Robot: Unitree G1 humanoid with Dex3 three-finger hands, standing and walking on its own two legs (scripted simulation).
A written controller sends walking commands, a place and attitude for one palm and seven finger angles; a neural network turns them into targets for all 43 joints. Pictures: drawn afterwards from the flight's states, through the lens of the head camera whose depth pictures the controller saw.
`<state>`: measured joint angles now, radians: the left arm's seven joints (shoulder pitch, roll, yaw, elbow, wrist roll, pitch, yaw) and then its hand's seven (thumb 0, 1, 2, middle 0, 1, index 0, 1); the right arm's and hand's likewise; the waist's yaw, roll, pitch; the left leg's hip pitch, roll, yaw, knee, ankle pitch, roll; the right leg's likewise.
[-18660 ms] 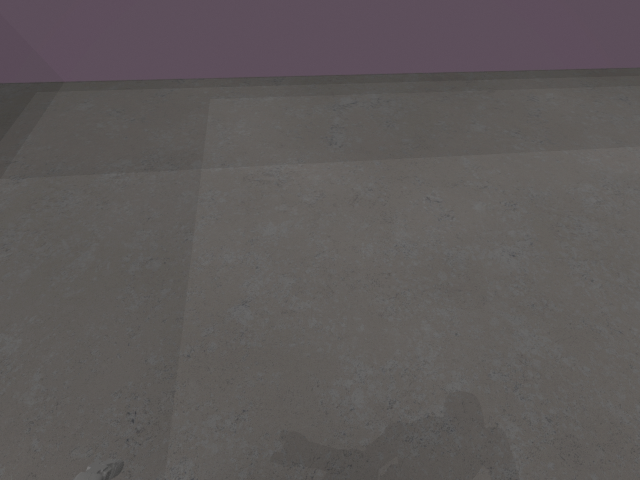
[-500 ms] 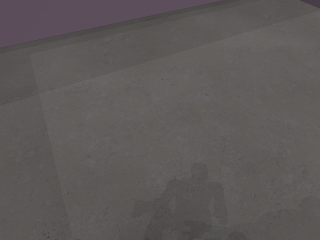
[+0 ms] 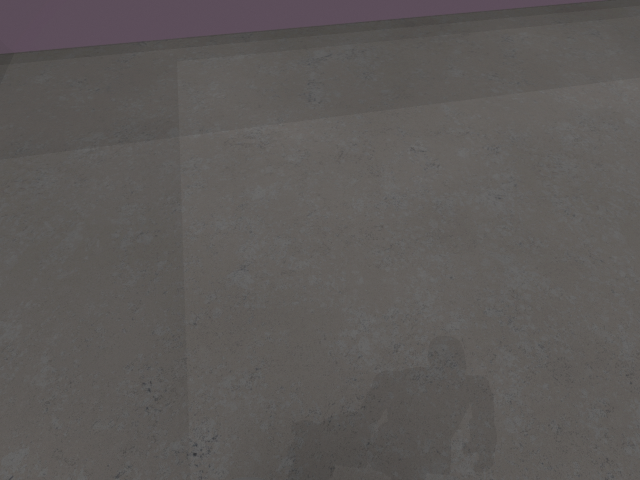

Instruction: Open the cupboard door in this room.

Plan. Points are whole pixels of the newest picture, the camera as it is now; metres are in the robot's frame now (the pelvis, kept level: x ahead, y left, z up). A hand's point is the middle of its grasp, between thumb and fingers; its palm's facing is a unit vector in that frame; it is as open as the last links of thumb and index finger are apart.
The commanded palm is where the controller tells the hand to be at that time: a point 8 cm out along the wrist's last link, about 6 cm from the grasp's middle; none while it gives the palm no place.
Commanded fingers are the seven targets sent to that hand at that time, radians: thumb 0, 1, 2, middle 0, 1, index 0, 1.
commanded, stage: turn or walk to find it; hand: left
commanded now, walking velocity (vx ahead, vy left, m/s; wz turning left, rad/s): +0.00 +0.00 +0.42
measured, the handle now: out of the picture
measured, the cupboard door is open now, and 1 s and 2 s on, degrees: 0 0 0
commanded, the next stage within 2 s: stand and wait in 0.54 s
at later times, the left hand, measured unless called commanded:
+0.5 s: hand out of the picture +0.06 +0.21 -0.15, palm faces +0.20 -0.94 -0.28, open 7.4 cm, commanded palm none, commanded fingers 0.00 0.90 0.90 -0.20 -0.30 -0.20 -0.30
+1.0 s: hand out of the picture -0.11 +0.23 -0.18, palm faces +0.47 -0.84 -0.25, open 7.4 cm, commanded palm none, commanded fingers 0.00 0.90 0.90 -0.20 -0.30 -0.20 -0.30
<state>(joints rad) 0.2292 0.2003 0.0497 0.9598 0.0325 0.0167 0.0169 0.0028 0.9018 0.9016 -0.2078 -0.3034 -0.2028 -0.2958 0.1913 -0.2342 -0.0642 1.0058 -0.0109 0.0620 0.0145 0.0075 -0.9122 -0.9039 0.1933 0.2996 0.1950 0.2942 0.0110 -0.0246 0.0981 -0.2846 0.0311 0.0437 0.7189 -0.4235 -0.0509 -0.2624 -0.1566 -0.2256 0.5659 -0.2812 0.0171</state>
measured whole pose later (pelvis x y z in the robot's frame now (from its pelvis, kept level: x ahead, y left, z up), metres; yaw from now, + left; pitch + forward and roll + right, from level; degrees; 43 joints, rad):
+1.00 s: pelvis -0.04 +0.02 -0.01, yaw +26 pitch -1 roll +0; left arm 0.23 0.26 0.07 0.99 0.02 0.07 0.02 0.00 0.91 0.90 -0.20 -0.30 -0.20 -0.30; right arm 0.15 -0.20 -0.05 0.96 -0.02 0.02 0.01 0.01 -0.91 -0.90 0.20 0.30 0.20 0.29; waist 0.02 -0.06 0.10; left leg -0.26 0.01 0.06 0.61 -0.33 0.03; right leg -0.41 -0.13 -0.12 0.98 -0.52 0.07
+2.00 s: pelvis -0.09 -0.01 +0.00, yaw +55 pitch -1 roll -1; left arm 0.20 0.28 0.08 0.97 0.02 0.07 0.01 0.01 0.91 0.90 -0.20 -0.30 -0.20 -0.29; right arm 0.14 -0.21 -0.04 0.94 -0.02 0.02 0.00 0.00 -0.91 -0.90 0.20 0.30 0.20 0.29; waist 0.03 -0.05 0.10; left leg -0.22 -0.02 0.02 0.51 -0.28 0.04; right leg -0.47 -0.11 -0.06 1.10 -0.42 0.09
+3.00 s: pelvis -0.09 +0.02 +0.01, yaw +85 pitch -1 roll +0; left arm 0.25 0.27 0.07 1.00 0.03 0.02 -0.03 0.01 0.91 0.90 -0.20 -0.30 -0.20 -0.29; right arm 0.25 -0.19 -0.03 0.97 -0.02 -0.04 0.01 0.00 -0.91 -0.90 0.20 0.30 0.20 0.29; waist 0.02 -0.03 0.04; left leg -0.09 0.00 0.04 0.41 -0.32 0.03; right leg -0.53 -0.15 -0.07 1.09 -0.32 0.09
